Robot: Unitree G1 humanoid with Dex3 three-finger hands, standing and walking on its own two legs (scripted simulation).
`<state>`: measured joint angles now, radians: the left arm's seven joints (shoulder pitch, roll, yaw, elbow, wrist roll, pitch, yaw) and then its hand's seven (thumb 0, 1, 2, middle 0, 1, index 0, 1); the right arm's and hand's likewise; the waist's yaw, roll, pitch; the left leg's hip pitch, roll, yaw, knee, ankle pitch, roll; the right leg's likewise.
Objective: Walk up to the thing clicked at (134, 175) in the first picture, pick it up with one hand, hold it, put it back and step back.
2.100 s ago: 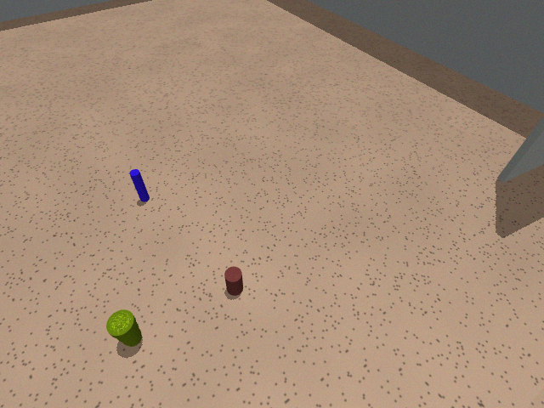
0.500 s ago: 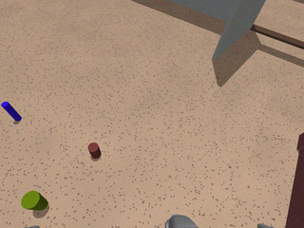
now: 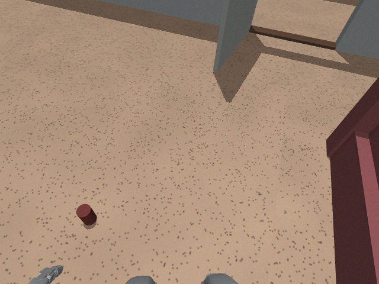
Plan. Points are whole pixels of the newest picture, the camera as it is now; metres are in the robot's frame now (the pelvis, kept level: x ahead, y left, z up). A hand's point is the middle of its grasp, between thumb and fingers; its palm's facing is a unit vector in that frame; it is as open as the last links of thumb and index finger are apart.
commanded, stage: walk up
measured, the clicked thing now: out of the picture +0.60 +1.14 -0.66
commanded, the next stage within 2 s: stand in 0.86 s
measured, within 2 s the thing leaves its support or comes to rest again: neither
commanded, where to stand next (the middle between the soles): +0.07 +0.00 m, yaw -8 degrees
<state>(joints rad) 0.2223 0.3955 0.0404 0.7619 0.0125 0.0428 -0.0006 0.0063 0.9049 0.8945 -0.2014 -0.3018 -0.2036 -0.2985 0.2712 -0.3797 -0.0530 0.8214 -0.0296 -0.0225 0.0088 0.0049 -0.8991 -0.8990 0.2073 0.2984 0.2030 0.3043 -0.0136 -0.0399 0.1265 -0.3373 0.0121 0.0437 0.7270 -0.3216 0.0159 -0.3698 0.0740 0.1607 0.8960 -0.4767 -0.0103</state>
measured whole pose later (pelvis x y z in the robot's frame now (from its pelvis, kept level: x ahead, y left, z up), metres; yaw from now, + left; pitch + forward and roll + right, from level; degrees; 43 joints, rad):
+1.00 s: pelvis +0.01 -0.01 +0.03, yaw -9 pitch -3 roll +0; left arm 0.07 0.36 -0.01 1.10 0.01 -0.02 -0.01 0.01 0.91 0.89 -0.20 -0.30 -0.20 -0.30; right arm 0.10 -0.37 -0.02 1.12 0.00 -0.01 0.02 0.00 -0.90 -0.90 0.21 0.30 0.20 0.30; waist -0.02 0.01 0.06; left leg -0.13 0.03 0.05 0.38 -0.19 -0.02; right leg -0.15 0.01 0.10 0.40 -0.20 0.02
